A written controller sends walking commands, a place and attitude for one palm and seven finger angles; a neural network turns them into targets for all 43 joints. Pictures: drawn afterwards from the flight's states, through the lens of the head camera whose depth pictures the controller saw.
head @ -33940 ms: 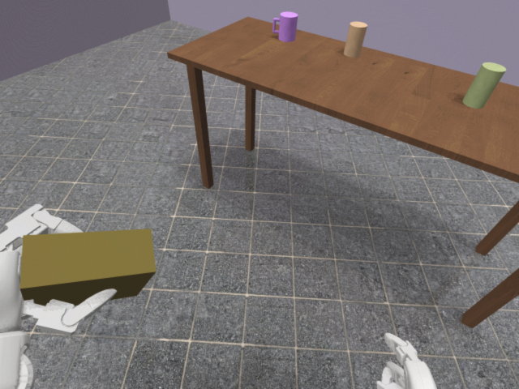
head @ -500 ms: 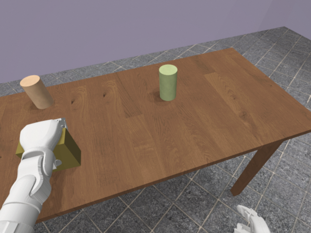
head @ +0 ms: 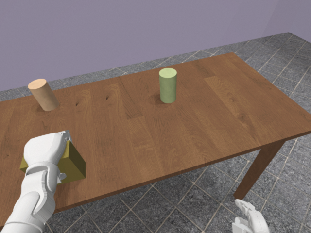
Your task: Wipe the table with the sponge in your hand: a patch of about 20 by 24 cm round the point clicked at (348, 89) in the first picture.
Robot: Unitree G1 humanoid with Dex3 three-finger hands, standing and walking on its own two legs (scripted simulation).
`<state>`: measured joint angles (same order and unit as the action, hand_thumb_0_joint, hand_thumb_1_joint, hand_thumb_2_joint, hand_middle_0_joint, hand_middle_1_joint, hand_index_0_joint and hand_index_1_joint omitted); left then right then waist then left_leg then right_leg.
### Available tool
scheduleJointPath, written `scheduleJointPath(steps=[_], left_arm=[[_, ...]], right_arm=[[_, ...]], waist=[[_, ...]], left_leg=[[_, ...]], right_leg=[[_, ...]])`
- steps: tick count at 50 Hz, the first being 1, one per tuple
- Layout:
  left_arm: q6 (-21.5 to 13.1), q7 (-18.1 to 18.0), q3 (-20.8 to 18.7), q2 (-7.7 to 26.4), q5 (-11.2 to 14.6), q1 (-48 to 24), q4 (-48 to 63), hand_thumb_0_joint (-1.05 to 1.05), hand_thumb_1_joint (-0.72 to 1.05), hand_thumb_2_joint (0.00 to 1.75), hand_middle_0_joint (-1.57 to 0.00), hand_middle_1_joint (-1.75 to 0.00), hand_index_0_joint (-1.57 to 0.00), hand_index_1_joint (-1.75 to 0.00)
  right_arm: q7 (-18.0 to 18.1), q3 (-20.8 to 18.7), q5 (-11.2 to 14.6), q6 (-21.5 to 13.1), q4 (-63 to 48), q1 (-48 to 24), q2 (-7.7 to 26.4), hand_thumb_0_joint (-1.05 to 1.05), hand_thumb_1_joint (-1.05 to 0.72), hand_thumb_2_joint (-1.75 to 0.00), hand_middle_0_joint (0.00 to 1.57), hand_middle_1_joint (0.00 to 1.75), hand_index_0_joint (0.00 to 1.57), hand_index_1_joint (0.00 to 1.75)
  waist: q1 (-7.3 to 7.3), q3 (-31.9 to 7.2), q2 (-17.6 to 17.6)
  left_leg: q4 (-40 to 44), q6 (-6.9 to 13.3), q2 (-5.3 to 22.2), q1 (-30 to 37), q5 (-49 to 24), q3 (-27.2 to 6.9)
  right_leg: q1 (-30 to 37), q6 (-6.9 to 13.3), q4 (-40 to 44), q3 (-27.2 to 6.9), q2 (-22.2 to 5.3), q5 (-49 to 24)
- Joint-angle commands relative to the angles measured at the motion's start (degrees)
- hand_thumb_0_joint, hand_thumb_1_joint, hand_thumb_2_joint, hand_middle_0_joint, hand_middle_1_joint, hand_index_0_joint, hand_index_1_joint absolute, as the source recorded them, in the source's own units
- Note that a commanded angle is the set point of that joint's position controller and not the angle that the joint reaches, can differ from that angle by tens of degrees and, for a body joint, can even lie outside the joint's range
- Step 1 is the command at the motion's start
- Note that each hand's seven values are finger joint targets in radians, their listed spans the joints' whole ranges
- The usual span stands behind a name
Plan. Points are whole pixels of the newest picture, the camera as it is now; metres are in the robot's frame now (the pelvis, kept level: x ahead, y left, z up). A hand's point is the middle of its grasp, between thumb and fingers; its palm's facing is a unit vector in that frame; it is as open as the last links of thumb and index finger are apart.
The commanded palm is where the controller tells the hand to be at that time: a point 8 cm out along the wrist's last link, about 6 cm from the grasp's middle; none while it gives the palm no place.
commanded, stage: wipe back along the middle lane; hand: left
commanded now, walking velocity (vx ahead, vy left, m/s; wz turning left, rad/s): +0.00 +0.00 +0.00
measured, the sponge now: (60, 168) +0.27 +0.31 +0.01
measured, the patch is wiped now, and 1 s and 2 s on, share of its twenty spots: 0.55 0.65 0.75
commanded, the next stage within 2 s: slide across to the third lane in 0.16 s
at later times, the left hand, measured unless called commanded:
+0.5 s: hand (55, 171) +0.24 +0.28 +0.06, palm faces -0.02 -0.05 -1.00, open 9.3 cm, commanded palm +0.21 +0.26 +0.11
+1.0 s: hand (75, 167) +0.25 +0.24 +0.06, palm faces +0.01 -0.03 -1.00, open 9.4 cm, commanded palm +0.23 +0.20 +0.10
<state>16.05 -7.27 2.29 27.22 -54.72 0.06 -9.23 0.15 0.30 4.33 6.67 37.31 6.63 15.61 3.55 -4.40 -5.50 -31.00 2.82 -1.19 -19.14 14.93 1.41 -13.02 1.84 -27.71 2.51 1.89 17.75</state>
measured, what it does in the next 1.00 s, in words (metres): stands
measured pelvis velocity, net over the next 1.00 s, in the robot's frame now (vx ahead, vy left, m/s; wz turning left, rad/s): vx -0.02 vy -0.01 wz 0.03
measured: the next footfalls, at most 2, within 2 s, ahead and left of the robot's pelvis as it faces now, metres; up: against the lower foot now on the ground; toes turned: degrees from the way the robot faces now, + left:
none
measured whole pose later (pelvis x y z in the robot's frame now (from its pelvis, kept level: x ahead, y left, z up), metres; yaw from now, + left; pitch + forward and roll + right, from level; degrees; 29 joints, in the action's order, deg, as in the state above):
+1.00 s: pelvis -0.02 -0.01 +0.00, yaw +1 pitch +0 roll +0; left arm 20.7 -7.3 13.5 20.9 -57.2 -4.9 -9.2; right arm 0.7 0.5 4.5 3.4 38.8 4.4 14.2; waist 6.4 -3.6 -6.6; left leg -30.7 2.2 -1.9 -17.9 12.9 0.2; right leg -12.6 2.5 -30.1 3.8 1.3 17.7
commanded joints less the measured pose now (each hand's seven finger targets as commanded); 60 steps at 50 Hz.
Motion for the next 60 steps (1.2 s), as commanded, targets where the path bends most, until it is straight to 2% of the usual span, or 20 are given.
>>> scheduleJointPath(steps=[1, 3, 4, 8, 9, 11, 13, 14, 18, 19, 23, 26, 33, 40, 48, 50, 53, 54, 58, 60], left_arm=[[-1.16, 2.14, -3.43, 5.70, 3.84, 6.45, 5.92, 0.00, 0.10, 1.30, -1.20, -1.60, -1.20, -1.60], [-1.33, 1.71, -7.19, 9.18, 4.09, 8.95, 6.93, 0.00, 0.10, 1.30, -1.20, -1.60, -1.20, -1.60], [-1.31, 1.76, -4.11, 5.39, 4.76, 9.58, 8.83, 0.00, 0.10, 1.30, -1.20, -1.60, -1.20, -1.60], [-0.35, 1.43, -7.18, 9.81, 3.87, 8.23, 8.71, 0.00, 0.10, 1.30, -1.20, -1.60, -1.20, -1.60], [-0.39, 1.54, -4.12, 5.86, 4.37, 8.33, 9.99, 0.00, 0.10, 1.30, -1.20, -1.60, -1.20, -1.60], [-0.45, 1.69, -4.28, 6.15, 4.09, 9.98, 9.70, 0.00, 0.10, 1.30, -1.20, -1.60, -1.20, -1.60], [-0.54, 1.62, -8.20, 10.43, 3.87, 11.96, 9.64, 0.00, 0.10, 1.30, -1.20, -1.60, -1.20, -1.60], [-0.76, 1.85, -4.75, 6.72, 4.30, 9.86, 11.67, 0.00, 0.10, 1.30, -1.20, -1.60, -1.20, -1.60], [-0.46, 1.81, -6.09, 9.50, 3.42, 4.49, 12.76, 0.00, 0.10, 1.30, -1.20, -1.60, -1.20, -1.60], [-0.85, 1.77, -3.27, 6.05, 3.78, 3.48, 14.53, 0.00, 0.10, 1.30, -1.20, -1.60, -1.20, -1.60], [-1.24, 1.86, -3.17, 6.88, 3.25, 1.01, 15.68, 0.00, 0.10, 1.30, -1.20, -1.60, -1.20, -1.60], [-1.47, 1.85, 0.83, 2.21, 3.43, 0.36, 15.28, 0.00, 0.10, 1.30, -1.20, -1.60, -1.20, -1.60], [-0.93, 1.31, 3.89, 0.59, 2.47, -9.37, 12.65, 0.00, 0.10, 1.30, -1.20, -1.60, -1.20, -1.60], [-0.87, 1.38, 12.99, -8.47, 1.83, -11.91, 11.25, 0.00, 0.10, 1.30, -1.20, -1.60, -1.20, -1.60], [2.20, -0.57, 10.94, -6.42, 1.43, -17.74, 7.65, 0.00, 0.10, 1.30, -1.20, -1.60, -1.20, -1.60], [3.06, -0.72, 14.13, -9.90, 1.24, -20.11, 6.08, 0.00, 0.10, 1.30, -1.20, -1.60, -1.20, -1.60], [4.41, -1.03, 10.59, -5.83, 0.35, -20.00, 4.18, 0.00, 0.10, 1.30, -1.20, -1.60, -1.20, -1.60], [4.64, -0.66, 13.54, -9.21, 0.50, -20.55, 4.63, 0.00, 0.10, 1.30, -1.20, -1.60, -1.20, -1.60], [5.18, -0.06, 11.35, -5.83, 0.06, -22.35, 2.18, 0.00, 0.10, 1.30, -1.20, -1.60, -1.20, -1.60], [4.72, 0.30, 12.60, -7.19, 0.63, -23.16, 1.34, 0.00, 0.10, 1.30, -1.20, -1.60, -1.20, -1.60]], right_arm=[[0.07, -2.35, 0.07, -3.42, -9.36, -8.47, 6.59, 0.00, -0.90, -0.90, 0.20, 0.30, 0.20, 0.30], [0.14, -2.35, -0.20, -3.41, -9.01, -9.37, 7.03, 0.00, -0.90, -0.90, 0.20, 0.30, 0.20, 0.30], [0.08, -2.25, -0.09, -3.47, -9.80, -9.50, 6.34, 0.00, -0.90, -0.90, 0.20, 0.30, 0.20, 0.30], [0.67, -2.24, -0.19, -3.55, -8.86, -10.11, 7.09, 0.00, -0.90, -0.90, 0.20, 0.30, 0.20, 0.30], [0.69, -2.36, -0.07, -3.73, -9.46, -9.89, 6.38, 0.00, -0.90, -0.90, 0.20, 0.30, 0.20, 0.30], [0.74, -2.40, -0.11, -3.95, -9.28, -9.74, 6.40, 0.00, -0.90, -0.90, 0.20, 0.30, 0.20, 0.30], [0.88, -2.33, -0.36, -4.09, -8.83, -10.30, 6.99, 0.00, -0.90, -0.90, 0.20, 0.30, 0.20, 0.30], [0.94, -2.34, -0.25, -4.10, -9.47, -10.16, 6.36, 0.00, -0.90, -0.90, 0.20, 0.30, 0.20, 0.30], [1.63, -2.43, -0.36, -4.44, -9.10, -10.90, 6.72, 0.00, -0.90, -0.90, 0.20, 0.30, 0.20, 0.30], [1.60, -2.44, -0.29, -4.83, -9.76, -10.37, 6.06, 0.00, -0.90, -0.90, 0.20, 0.30, 0.20, 0.30], [1.86, -2.42, -0.54, -5.58, -9.54, -11.06, 6.02, 0.00, -0.90, -0.90, 0.20, 0.30, 0.20, 0.30], [1.88, -2.46, -0.46, -5.95, -9.44, -10.53, 5.59, 0.00, -0.90, -0.90, 0.20, 0.30, 0.20, 0.30], [2.41, -2.07, -0.21, -6.64, -8.76, -11.66, 5.65, 0.00, -0.90, -0.90, 0.20, 0.30, 0.20, 0.30], [1.27, -2.09, 0.11, -7.24, -8.61, -11.34, 5.05, 0.00, -0.90, -0.90, 0.20, 0.30, 0.20, 0.30], [0.88, -1.66, 0.48, -6.12, -8.12, -12.74, 5.23, 0.00, -0.90, -0.90, 0.20, 0.30, 0.20, 0.30], [0.74, -1.44, 0.71, -6.05, -7.94, -12.69, 4.81, 0.00, -0.90, -0.90, 0.20, 0.30, 0.20, 0.30], [0.69, -1.59, 0.48, -5.40, -7.73, -12.67, 5.36, 0.00, -0.90, -0.90, 0.20, 0.30, 0.20, 0.30], [0.63, -1.34, 0.67, -5.39, -8.27, -13.13, 4.78, 0.00, -0.90, -0.90, 0.20, 0.30, 0.20, 0.30], [0.95, -1.19, 0.61, -4.53, -7.74, -12.99, 5.33, 0.00, -0.90, -0.90, 0.20, 0.30, 0.20, 0.30], [1.20, -1.17, 0.86, -4.76, -8.01, -12.41, 5.02, 0.00, -0.90, -0.90, 0.20, 0.30, 0.20, 0.30]], waist=[[1.76, -7.35, 7.62], [2.67, -6.97, 7.88], [2.02, -6.08, 7.25], [2.32, -3.30, 6.51], [1.77, -4.03, 6.73], [1.99, -4.27, 6.53], [3.00, -5.64, 7.02], [1.85, -5.80, 6.97], [1.80, -4.58, 5.94], [1.19, -6.56, 5.20], [1.24, -6.69, 5.93], [0.33, -5.53, 6.59], [-0.02, -5.52, 7.17], [-0.82, -6.56, 7.94], [0.15, -5.20, 8.84], [-0.41, -5.54, 9.54], [0.37, -6.42, 8.64], [0.00, -6.29, 8.35], [-0.16, -4.63, 7.72], [-0.57, -4.53, 8.56]], left_leg=[[2.14, 0.06, -0.32, 6.45, -16.39, -3.36], [1.98, -0.03, -0.64, 5.88, -16.08, -3.33], [2.17, 0.07, -0.57, 5.37, -15.42, -2.74], [2.57, 0.10, -0.82, 5.18, -13.14, -3.18], [2.29, 0.35, -0.73, 5.54, -13.25, -2.45], [2.10, 0.33, -0.83, 5.83, -13.71, -2.57], [1.70, 0.21, -1.10, 6.14, -14.62, -2.84], [1.47, 0.42, -1.05, 5.90, -14.26, -2.10], [2.03, 0.53, -1.10, 7.16, -12.91, -3.00], [1.81, 0.66, -0.89, 7.78, -14.08, -2.49], [2.16, 0.55, -0.81, 9.49, -14.15, -3.29], [2.39, 0.46, -0.56, 9.24, -13.76, -3.05], [4.10, 0.24, -0.26, 10.42, -8.98, -4.21], [3.69, -0.07, 0.15, 11.32, -9.11, -5.46], [5.23, -0.68, 0.11, 9.38, -4.29, -5.31], [4.81, -0.63, 0.03, 9.33, -4.61, -5.06], [5.11, -0.76, -0.03, 8.89, -4.16, -4.91], [4.62, -0.48, -0.34, 8.74, -4.69, -4.31], [5.03, -0.37, -0.47, 7.84, -2.53, -4.19], [4.56, -0.11, -0.64, 7.61, -2.36, -3.78]], right_leg=[[2.26, 1.50, 2.23, -2.03, 0.96, -22.04], [2.74, 1.65, 2.13, -3.49, 1.00, -23.75], [2.69, 1.26, 2.12, -2.48, 0.69, -22.94], [0.69, 1.59, 3.13, -4.04, 1.01, -19.87], [1.11, 1.20, 2.94, -3.12, 0.76, -20.14], [1.20, 1.28, 2.94, -3.42, 0.76, -20.78], [2.31, 1.60, 2.47, -4.82, 0.91, -23.07], [2.41, 1.14, 2.38, -4.15, 0.53, -23.56], [0.21, 1.54, 3.63, -5.13, 1.01, -20.00], [1.15, 1.31, 2.90, -3.86, 0.74, -21.11], [0.11, 1.62, 3.58, -4.60, 1.21, -20.28], [-0.79, 1.24, 3.68, -3.41, 1.03, -19.37], [-2.93, 1.60, 4.64, -3.13, 1.61, -11.53], [-4.61, 1.73, 3.19, -1.49, 1.48, -10.70], [-4.73, 2.09, 3.15, -2.10, 1.74, -6.20], [-4.97, 1.95, 2.72, -1.10, 1.52, -6.27], [-3.97, 2.30, 2.71, -2.13, 1.78, -5.73], [-3.86, 2.06, 2.84, -1.62, 1.44, -6.16], [-4.55, 2.22, 3.74, -2.96, 1.47, -4.20], [-4.49, 1.93, 3.89, -2.38, 1.22, -4.03]])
